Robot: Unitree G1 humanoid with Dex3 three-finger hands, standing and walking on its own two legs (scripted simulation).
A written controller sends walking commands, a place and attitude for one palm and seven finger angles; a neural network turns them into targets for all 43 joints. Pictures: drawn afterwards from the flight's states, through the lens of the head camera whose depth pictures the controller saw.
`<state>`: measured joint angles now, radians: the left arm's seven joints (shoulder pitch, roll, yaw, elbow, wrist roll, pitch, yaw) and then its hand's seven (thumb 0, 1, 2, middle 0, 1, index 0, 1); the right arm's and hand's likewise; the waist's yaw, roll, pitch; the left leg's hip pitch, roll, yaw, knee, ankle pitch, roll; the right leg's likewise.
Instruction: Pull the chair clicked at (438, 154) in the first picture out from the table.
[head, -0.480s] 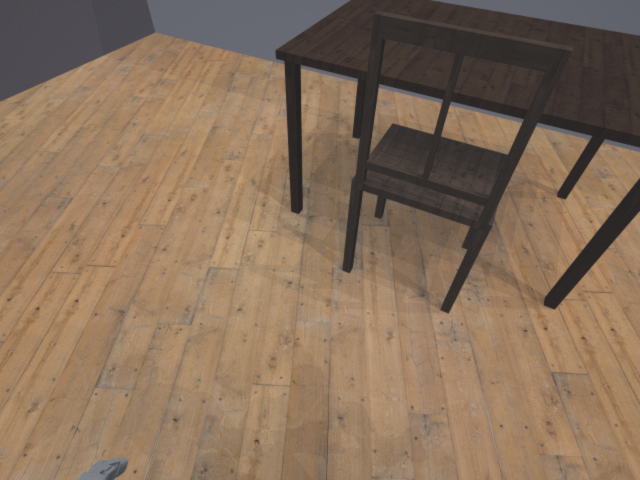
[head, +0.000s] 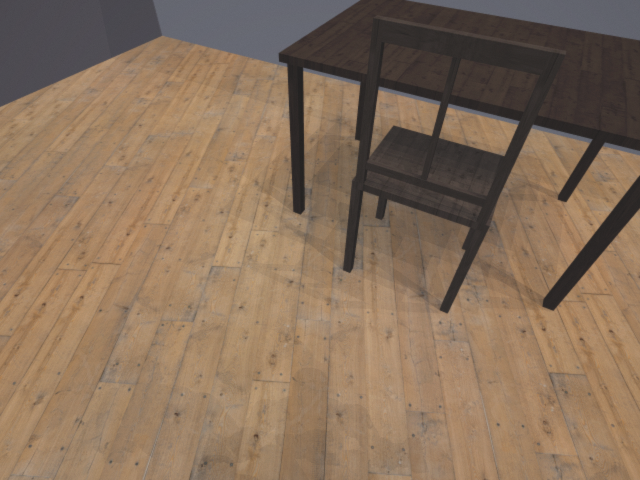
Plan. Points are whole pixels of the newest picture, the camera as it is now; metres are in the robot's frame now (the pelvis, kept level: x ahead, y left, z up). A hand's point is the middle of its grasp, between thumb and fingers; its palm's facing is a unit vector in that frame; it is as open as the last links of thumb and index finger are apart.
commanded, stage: stand and wait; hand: left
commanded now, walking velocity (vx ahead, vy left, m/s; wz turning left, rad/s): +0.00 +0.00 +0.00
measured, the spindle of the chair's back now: (438, 124) +0.97 -0.25 -0.05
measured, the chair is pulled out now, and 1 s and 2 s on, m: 0.00 0.00 0.00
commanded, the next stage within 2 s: look at it before walking up in 0.34 s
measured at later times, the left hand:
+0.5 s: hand out of the picture +0.07 +0.24 -0.15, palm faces -0.03 -0.94 -0.33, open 7.4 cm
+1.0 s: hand out of the picture +0.07 +0.23 -0.15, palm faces -0.02 -0.94 -0.34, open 7.4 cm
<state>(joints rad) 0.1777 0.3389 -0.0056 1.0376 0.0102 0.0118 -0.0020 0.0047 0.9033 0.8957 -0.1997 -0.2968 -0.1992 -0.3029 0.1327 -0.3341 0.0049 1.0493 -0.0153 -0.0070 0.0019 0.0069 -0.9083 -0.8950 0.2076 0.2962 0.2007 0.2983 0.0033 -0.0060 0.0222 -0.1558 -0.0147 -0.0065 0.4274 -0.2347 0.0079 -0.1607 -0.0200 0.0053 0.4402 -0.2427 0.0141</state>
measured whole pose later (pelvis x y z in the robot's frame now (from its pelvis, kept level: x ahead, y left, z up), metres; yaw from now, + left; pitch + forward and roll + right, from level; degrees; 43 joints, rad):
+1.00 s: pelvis +0.00 -0.01 +0.00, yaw +0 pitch -2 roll +0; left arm 0.15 0.34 0.00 1.09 0.01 0.00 0.00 0.00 0.90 0.90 -0.20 -0.30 -0.20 -0.30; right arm 0.13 -0.34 0.01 1.11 -0.01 -0.02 0.00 0.01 -0.91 -0.90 0.21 0.30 0.20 0.30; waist 0.00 0.00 0.02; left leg -0.13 0.01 -0.01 0.36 -0.20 -0.01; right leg -0.14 0.00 0.00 0.38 -0.21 -0.01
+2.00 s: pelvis +0.24 -0.08 -0.02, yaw -19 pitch +0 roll -1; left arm 0.39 0.14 0.05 1.04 0.01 -0.01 0.03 0.00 0.90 0.90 -0.20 -0.30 -0.20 -0.30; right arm 0.12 -0.14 -0.02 0.98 -0.02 -0.02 -0.02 0.01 -0.91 -0.90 0.20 0.30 0.20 0.30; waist 0.03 -0.01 0.03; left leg -0.39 0.03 0.08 0.63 -0.22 0.01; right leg -0.06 0.08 0.05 0.54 -0.45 -0.05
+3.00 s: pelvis +0.44 -0.20 -0.01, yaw -24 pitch +0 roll -2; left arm 0.43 0.11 0.03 1.14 0.02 -0.05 0.02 0.00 0.91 0.90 -0.20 -0.30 -0.20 -0.30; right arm 0.16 -0.18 -0.05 1.02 -0.02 -0.03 0.01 0.01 -0.93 -0.90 0.20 0.29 0.19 0.30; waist 0.03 0.01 0.02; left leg -0.46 0.07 0.10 0.70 -0.24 0.01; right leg 0.01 0.00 -0.14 0.35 -0.35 0.00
